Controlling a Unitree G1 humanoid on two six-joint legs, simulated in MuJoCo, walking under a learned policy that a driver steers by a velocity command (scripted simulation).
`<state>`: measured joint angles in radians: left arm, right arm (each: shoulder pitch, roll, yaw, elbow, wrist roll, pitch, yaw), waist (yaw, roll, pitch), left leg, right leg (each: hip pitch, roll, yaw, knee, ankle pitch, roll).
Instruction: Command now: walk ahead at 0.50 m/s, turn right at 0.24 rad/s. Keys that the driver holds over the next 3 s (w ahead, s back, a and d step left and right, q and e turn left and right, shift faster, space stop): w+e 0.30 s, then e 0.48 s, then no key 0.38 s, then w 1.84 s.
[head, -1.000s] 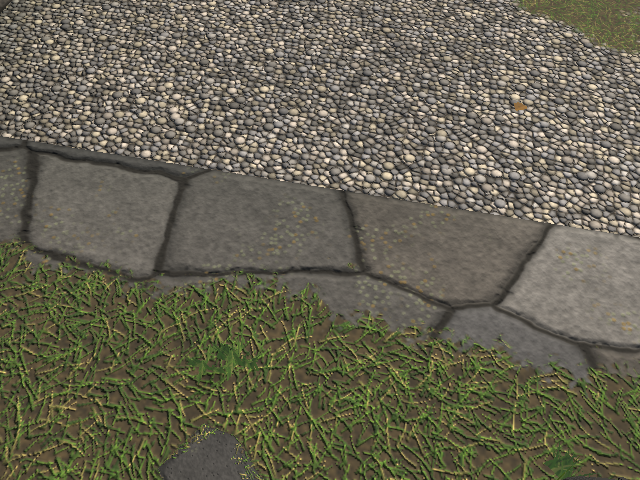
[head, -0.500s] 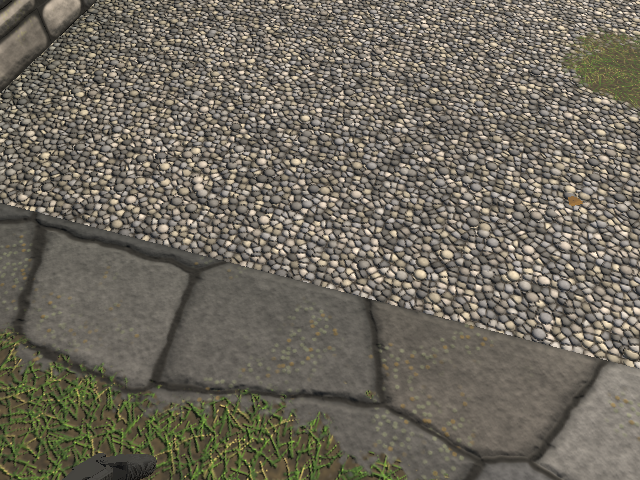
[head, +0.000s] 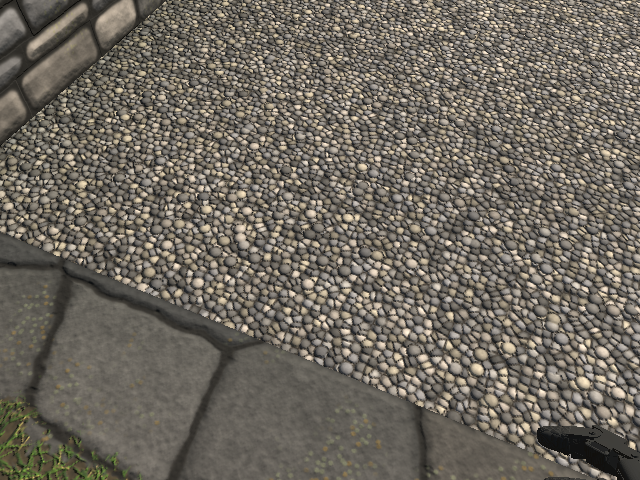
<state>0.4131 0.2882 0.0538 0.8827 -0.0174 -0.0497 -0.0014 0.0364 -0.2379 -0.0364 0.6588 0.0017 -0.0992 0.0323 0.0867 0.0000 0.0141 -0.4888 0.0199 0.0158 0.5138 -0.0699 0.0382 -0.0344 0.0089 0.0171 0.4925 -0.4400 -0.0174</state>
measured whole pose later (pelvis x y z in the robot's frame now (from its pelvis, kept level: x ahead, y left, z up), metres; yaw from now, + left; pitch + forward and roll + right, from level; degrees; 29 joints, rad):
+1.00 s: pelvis +0.34 -0.04 +0.01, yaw -30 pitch +2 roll +0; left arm 0.16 0.27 0.06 0.60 0.01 0.05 0.02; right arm 0.15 -0.27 -0.05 0.74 -0.01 -0.01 -0.01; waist 0.01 0.00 0.01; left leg -0.37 0.01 -0.07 0.62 -0.23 -0.02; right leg -0.39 0.14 0.18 0.54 -0.17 -0.03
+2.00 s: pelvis +0.72 -0.12 -0.11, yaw -31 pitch +3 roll -5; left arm 0.54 0.30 0.08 0.83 -0.02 -0.04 0.04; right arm 0.03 -0.30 -0.05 0.71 0.01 -0.10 0.08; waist 0.11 0.07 -0.01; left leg -0.48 0.11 -0.06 0.43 0.31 0.02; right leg 0.07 -0.07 0.04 0.90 -0.80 0.07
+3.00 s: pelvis +1.26 -0.36 -0.14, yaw -30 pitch +2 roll -2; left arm 0.40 0.27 0.07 0.93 -0.02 -0.06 0.01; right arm 0.01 -0.25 -0.04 0.80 0.01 -0.08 0.04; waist 0.07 0.03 0.01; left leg -0.49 0.03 0.01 0.48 -0.03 0.06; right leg 0.05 0.01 -0.02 0.33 -0.41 0.01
